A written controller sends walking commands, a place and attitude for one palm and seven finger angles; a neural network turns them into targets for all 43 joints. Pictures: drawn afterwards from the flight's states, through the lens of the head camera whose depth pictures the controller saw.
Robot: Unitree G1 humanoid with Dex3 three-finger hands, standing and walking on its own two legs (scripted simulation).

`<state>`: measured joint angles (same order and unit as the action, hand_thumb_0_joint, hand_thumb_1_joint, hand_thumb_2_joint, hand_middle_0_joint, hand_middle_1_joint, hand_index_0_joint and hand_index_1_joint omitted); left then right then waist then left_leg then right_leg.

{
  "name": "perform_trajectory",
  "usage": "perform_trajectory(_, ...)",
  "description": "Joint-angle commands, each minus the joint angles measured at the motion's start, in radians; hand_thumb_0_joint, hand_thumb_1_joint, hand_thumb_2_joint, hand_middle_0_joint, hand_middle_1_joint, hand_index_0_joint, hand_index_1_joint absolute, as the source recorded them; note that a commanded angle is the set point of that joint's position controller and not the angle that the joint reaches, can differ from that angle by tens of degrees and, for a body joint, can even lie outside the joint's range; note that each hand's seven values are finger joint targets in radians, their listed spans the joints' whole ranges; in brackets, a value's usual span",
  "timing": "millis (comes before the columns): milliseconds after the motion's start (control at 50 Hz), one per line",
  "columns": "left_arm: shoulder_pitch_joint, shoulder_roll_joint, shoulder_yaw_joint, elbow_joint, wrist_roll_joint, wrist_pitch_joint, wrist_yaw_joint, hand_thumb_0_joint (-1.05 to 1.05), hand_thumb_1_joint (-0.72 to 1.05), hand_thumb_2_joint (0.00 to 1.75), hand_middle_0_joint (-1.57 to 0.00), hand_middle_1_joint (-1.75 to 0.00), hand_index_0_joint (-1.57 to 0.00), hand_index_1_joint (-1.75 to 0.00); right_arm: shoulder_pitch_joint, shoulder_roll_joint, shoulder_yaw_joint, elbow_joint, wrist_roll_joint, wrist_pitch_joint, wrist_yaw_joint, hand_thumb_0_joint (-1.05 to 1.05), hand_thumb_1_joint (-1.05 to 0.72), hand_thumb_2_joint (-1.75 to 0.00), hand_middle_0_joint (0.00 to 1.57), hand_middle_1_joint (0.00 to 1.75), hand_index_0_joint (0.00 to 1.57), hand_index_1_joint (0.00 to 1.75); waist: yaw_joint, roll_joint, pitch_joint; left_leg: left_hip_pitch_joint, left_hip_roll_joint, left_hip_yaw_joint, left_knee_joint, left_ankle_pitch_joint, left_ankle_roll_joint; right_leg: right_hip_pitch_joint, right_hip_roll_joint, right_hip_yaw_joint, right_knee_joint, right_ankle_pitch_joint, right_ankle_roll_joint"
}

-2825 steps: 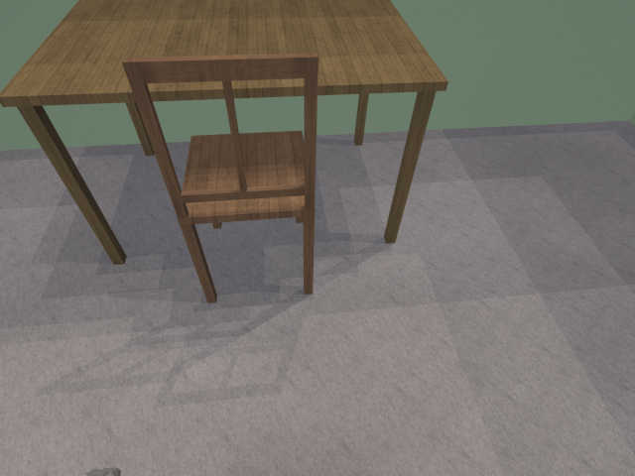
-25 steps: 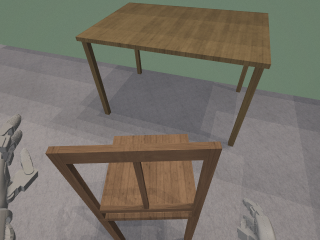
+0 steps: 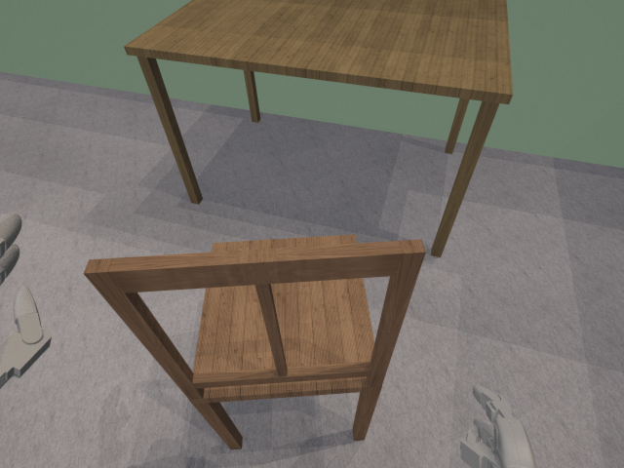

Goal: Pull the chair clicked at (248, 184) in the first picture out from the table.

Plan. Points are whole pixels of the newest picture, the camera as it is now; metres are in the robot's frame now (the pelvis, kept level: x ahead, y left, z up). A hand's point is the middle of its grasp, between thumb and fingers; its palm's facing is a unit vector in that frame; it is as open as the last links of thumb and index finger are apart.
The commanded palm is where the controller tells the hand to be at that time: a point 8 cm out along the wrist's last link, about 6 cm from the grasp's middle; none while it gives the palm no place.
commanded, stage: step back with the hand held close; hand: left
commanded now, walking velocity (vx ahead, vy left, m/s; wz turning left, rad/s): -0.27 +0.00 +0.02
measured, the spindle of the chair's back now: (274, 334) +0.32 +0.10 -0.07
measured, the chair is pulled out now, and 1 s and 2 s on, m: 0.61 0.61 0.61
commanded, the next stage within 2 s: none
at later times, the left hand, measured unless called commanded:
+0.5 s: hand (10, 383) +0.15 +0.27 +0.17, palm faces +0.49 -0.74 -0.47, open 7.4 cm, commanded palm +0.09 +0.30 +0.18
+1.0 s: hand (17, 374) +0.16 +0.26 +0.17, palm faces +0.47 -0.75 -0.46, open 7.4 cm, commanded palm +0.09 +0.30 +0.18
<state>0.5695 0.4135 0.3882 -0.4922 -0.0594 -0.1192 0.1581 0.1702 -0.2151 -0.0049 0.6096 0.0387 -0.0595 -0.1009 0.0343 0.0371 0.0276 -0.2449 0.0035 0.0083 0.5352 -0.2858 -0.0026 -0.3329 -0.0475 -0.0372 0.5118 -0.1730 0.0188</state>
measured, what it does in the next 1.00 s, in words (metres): stands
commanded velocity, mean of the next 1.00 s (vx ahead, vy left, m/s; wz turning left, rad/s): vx -0.36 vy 0.00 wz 0.00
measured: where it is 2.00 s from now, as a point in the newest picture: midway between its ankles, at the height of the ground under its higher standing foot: outside the picture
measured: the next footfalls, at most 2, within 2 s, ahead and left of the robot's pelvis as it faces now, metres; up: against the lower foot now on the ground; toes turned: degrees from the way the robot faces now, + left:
right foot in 1.84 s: -0.02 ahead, -0.14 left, +0.00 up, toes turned +1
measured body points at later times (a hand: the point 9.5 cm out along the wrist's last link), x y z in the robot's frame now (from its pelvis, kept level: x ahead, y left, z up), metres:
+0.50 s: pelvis -0.04 +0.00 -0.01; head -0.04 +0.00 +0.44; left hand +0.12 +0.30 +0.19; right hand +0.13 -0.24 -0.09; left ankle +0.00 +0.12 -0.73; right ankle +0.06 -0.13 -0.73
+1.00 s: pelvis -0.04 +0.00 -0.01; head -0.02 +0.01 +0.44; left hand +0.12 +0.30 +0.20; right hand +0.13 -0.24 -0.09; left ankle +0.00 +0.12 -0.73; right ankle +0.06 -0.13 -0.73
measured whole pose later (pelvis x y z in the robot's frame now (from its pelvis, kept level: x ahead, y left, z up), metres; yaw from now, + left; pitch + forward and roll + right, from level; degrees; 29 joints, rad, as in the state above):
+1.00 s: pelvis -0.04 +0.00 -0.01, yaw +1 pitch +2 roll -1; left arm 0.54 0.41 0.43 -0.56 -0.02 -0.21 0.20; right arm 0.19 -0.21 -0.02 0.63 0.01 -0.12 -0.09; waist 0.01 -0.01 0.00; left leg -0.44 0.03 0.00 0.67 -0.27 0.00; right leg -0.48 -0.03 -0.06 0.56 -0.12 0.01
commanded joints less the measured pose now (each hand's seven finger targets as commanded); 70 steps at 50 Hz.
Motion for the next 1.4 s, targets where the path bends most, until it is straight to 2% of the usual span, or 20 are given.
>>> perform_trajectory(0,-0.039,0.146,0.125,-0.149,-0.003,-0.052,0.03,0.0,0.9,0.9,-0.2,-0.3,-0.2,-0.3,-0.095,-0.11,-0.043,-0.154,-0.005,-0.065,-0.007,0.0,-0.9,-0.9,0.2,0.3,0.2,0.3,-0.01,-0.004,-0.131,-0.1,0.1,-0.072,-0.082,0.039,0.032,0.116,-0.092,0.104,-0.07,0.075,-0.031)
perform_trajectory(60,-0.076,0.158,0.117,-0.142,0.004,-0.046,0.034,0.0,0.9,0.9,-0.2,-0.3,-0.2,-0.3,-0.081,-0.117,-0.045,-0.152,-0.009,-0.066,-0.005,0.0,-0.9,-0.9,0.2,0.3,0.2,0.3,-0.017,-0.109,-0.1,-0.098,0.058,-0.056,-0.01,-0.108,0.03,0.004,-0.137,0.172,-0.17,-0.119,-0.057)
perform_trajectory(120,-0.088,0.18,0.126,-0.178,0.011,-0.051,0.043,0.0,0.9,0.9,-0.2,-0.3,-0.2,-0.3,-0.086,-0.121,-0.037,-0.158,-0.009,-0.072,-0.009,0.0,-0.9,-0.9,0.2,0.3,0.2,0.3,-0.016,-0.064,-0.092,-0.107,0.067,-0.072,-0.043,-0.184,0.042,-0.038,-0.127,0.155,-0.185,-0.268,-0.05)
perform_trajectory(220,-0.08,0.188,0.15,-0.228,0.023,-0.072,0.056,0.0,0.9,0.9,-0.2,-0.3,-0.2,-0.3,-0.085,-0.129,-0.035,-0.174,-0.006,-0.088,-0.014,0.0,-0.9,-0.9,0.2,0.3,0.2,0.3,-0.012,0.08,-0.094,-0.274,0.126,-0.144,-0.176,-0.265,0.067,0.111,-0.044,0.074,-0.058,-0.208,-0.016)
perform_trajectory(280,-0.058,0.189,0.156,-0.201,0.022,-0.078,0.055,0.0,0.9,0.9,-0.2,-0.3,-0.2,-0.3,-0.077,-0.129,-0.041,-0.166,-0.005,-0.1,-0.011,0.0,-0.9,-0.9,0.2,0.3,0.2,0.3,-0.013,0.064,-0.1,-0.27,0.117,-0.131,-0.156,-0.208,0.057,0.127,-0.047,0.075,-0.051,-0.116,-0.02)
perform_trajectory(340,-0.071,0.174,0.15,-0.202,0.027,-0.092,0.052,0.0,0.9,0.9,-0.2,-0.3,-0.2,-0.3,-0.071,-0.13,-0.042,-0.168,-0.013,-0.109,-0.006,0.0,-0.9,-0.9,0.2,0.3,0.2,0.3,-0.012,0.069,-0.074,-0.338,0.122,-0.126,-0.153,-0.288,0.062,0.131,-0.048,0.09,-0.04,-0.158,-0.022)
perform_trajectory(460,-0.085,0.181,0.156,-0.21,0.029,-0.109,0.053,0.0,0.9,0.9,-0.2,-0.3,-0.2,-0.3,-0.053,-0.131,-0.048,-0.156,-0.021,-0.112,0.003,0.0,-0.9,-0.9,0.2,0.3,0.2,0.3,-0.017,-0.025,-0.081,-0.301,0.088,-0.1,-0.066,-0.279,0.051,0.048,-0.088,0.144,-0.106,-0.207,-0.047)
perform_trajectory(580,-0.056,0.193,0.176,-0.237,0.027,-0.119,0.06,0.0,0.9,0.9,-0.2,-0.3,-0.2,-0.3,-0.057,-0.13,-0.054,-0.144,-0.022,-0.108,0.001,0.0,-0.9,-0.9,0.2,0.3,0.2,0.3,-0.022,0.019,-0.117,-0.28,0.101,-0.116,-0.08,-0.252,0.053,0.052,-0.086,0.134,-0.083,-0.161,-0.053)
perform_trajectory(720,-0.065,0.173,0.18,-0.247,0.039,-0.14,0.058,0.0,0.9,0.9,-0.2,-0.3,-0.2,-0.3,-0.058,-0.126,-0.057,-0.149,-0.023,-0.12,-0.003,0.0,-0.9,-0.9,0.2,0.3,0.2,0.3,-0.02,0.07,-0.121,-0.42,0.146,-0.141,-0.133,-0.291,0.077,0.16,-0.032,0.087,0.064,-0.057,-0.026)
perform_trajectory(840,-0.071,0.182,0.176,-0.251,0.028,-0.145,0.053,0.0,0.9,0.9,-0.2,-0.3,-0.2,-0.3,-0.04,-0.116,-0.065,-0.127,-0.031,-0.126,0.005,0.0,-0.9,-0.9,0.2,0.3,0.2,0.3,-0.025,-0.062,-0.141,-0.276,0.066,-0.077,0.015,-0.228,0.037,0.024,-0.123,0.181,-0.098,-0.083,-0.079)
perform_trajectory(880,-0.058,0.201,0.19,-0.245,0.026,-0.14,0.06,0.0,0.9,0.9,-0.2,-0.3,-0.2,-0.3,-0.045,-0.118,-0.068,-0.119,-0.032,-0.12,0.003,0.0,-0.9,-0.9,0.2,0.3,0.2,0.3,-0.027,-0.05,-0.144,-0.238,0.061,-0.077,0.025,-0.217,0.035,-0.006,-0.141,0.191,-0.131,-0.119,-0.095)
perform_trajectory(940,-0.041,0.186,0.189,-0.257,0.03,-0.146,0.062,0.0,0.9,0.9,-0.2,-0.3,-0.2,-0.3,-0.052,-0.117,-0.062,-0.125,-0.033,-0.114,0.001,0.0,-0.9,-0.9,0.2,0.3,0.2,0.3,-0.029,0.005,-0.158,-0.247,0.106,-0.117,-0.065,-0.172,0.051,0.025,-0.08,0.115,-0.063,-0.1,-0.056)
perform_trajectory(1020,-0.039,0.172,0.198,-0.245,0.041,-0.156,0.055,0.0,0.9,0.9,-0.2,-0.3,-0.2,-0.3,-0.07,-0.121,-0.061,-0.142,-0.029,-0.118,-0.007,0.0,-0.9,-0.9,0.2,0.3,0.2,0.3,-0.022,0.123,-0.136,-0.445,0.195,-0.177,-0.179,-0.216,0.092,0.198,0.007,0.048,0.138,0.017,-0.014)
perform_trajectory(1120,-0.07,0.167,0.178,-0.288,0.034,-0.17,0.037,0.0,0.9,0.9,-0.2,-0.3,-0.2,-0.3,-0.042,-0.117,-0.066,-0.137,-0.031,-0.135,0.0,0.0,-0.9,-0.9,0.2,0.3,0.2,0.3,-0.023,0.057,-0.148,-0.393,0.138,-0.114,-0.052,-0.176,0.064,0.154,-0.05,0.117,0.091,0.113,-0.046)
perform_trajectory(1180,-0.078,0.208,0.196,-0.271,0.024,-0.162,0.044,0.0,0.9,0.9,-0.2,-0.3,-0.2,-0.3,-0.015,-0.109,-0.076,-0.11,-0.04,-0.13,0.007,0.0,-0.9,-0.9,0.2,0.3,0.2,0.3,-0.03,-0.108,-0.157,-0.251,0.031,-0.042,0.132,-0.244,0.016,-0.005,-0.193,0.277,-0.155,-0.019,-0.129)
perform_trajectory(1220,-0.066,0.211,0.194,-0.276,0.026,-0.153,0.052,0.0,0.9,0.9,-0.2,-0.3,-0.2,-0.3,-0.02,-0.096,-0.067,-0.103,-0.045,-0.118,0.014,0.0,-0.9,-0.9,0.2,0.3,0.2,0.3,-0.032,-0.14,-0.197,-0.158,0.023,-0.031,0.157,-0.169,0.015,-0.017,-0.236,0.257,-0.193,-0.036,-0.148)
perform_trajectory(1260,-0.033,0.201,0.199,-0.268,0.03,-0.155,0.056,0.0,0.9,0.9,-0.2,-0.3,-0.2,-0.3,-0.037,-0.102,-0.065,-0.107,-0.04,-0.105,0.012,0.0,-0.9,-0.9,0.2,0.3,0.2,0.3,-0.035,-0.076,-0.199,-0.128,0.061,-0.081,0.024,-0.077,0.036,-0.008,-0.166,0.168,-0.124,-0.01,-0.109)
perform_trajectory(1300,0.01,0.188,0.205,-0.266,0.028,-0.161,0.054,0.0,0.9,0.9,-0.2,-0.3,-0.2,-0.3,-0.056,-0.109,-0.065,-0.123,-0.031,-0.104,0.003,0.0,-0.9,-0.9,0.2,0.3,0.2,0.3,-0.033,0.08,-0.184,-0.193,0.166,-0.17,-0.126,-0.087,0.066,0.023,-0.047,0.074,0.013,-0.075,-0.044)
perform_trajectory(1340,-0.016,0.165,0.206,-0.243,0.039,-0.164,0.048,0.0,0.9,0.9,-0.2,-0.3,-0.2,-0.3,-0.078,-0.123,-0.062,-0.144,-0.03,-0.115,-0.003,0.0,-0.9,-0.9,0.2,0.3,0.2,0.3,-0.034,0.223,-0.118,-0.487,0.265,-0.242,-0.264,-0.318,0.12,0.188,0.051,0.028,0.226,-0.12,-0.004)
perform_trajectory(1380,-0.042,0.175,0.193,-0.249,0.034,-0.163,0.039,0.0,0.9,0.9,-0.2,-0.3,-0.2,-0.3,-0.065,-0.112,-0.067,-0.131,-0.028,-0.124,-0.005,0.0,-0.9,-0.9,0.2,0.3,0.2,0.3,-0.029,0.135,-0.124,-0.369,0.24,-0.207,-0.152,-0.024,0.104,0.123,0.032,0.052,0.188,-0.015,-0.012)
